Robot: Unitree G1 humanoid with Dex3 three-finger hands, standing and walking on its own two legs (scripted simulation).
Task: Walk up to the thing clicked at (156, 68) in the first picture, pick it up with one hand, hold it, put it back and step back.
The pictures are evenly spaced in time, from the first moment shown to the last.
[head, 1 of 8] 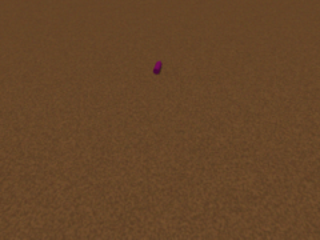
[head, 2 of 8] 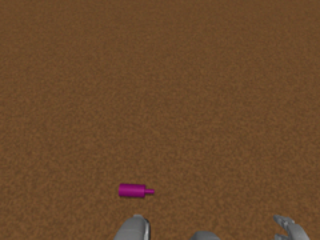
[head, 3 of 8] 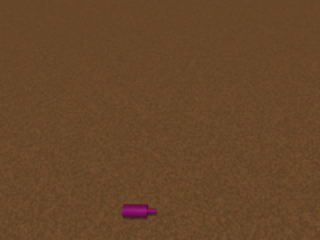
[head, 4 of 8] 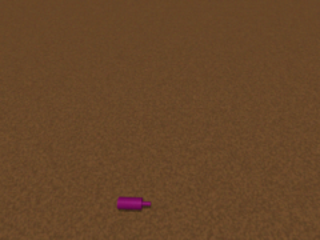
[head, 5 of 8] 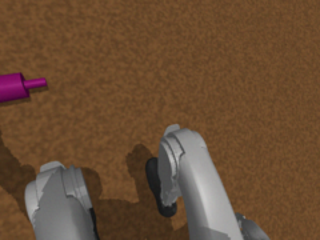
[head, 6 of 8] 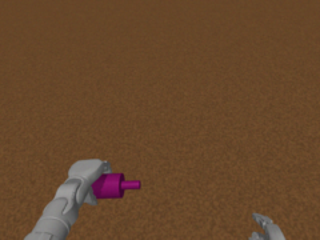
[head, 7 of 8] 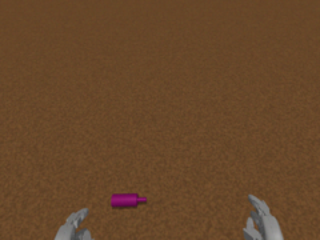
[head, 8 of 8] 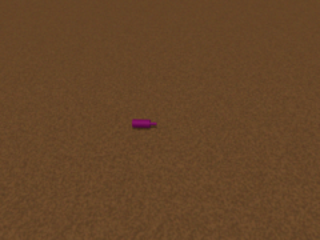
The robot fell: no
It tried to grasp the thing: yes
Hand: left
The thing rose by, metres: 0.67
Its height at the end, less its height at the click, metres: +0.00
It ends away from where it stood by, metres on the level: 0.00
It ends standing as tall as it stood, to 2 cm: yes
